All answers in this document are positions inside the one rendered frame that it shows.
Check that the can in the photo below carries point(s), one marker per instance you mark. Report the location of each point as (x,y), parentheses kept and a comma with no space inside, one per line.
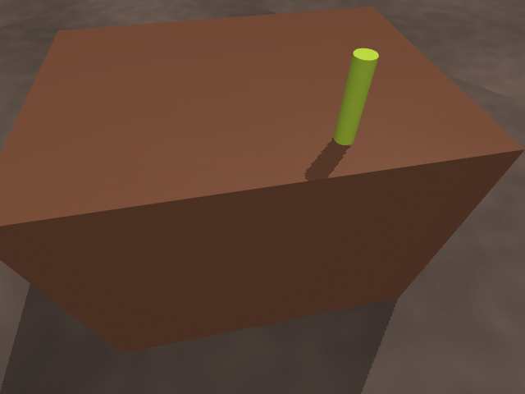
(362,67)

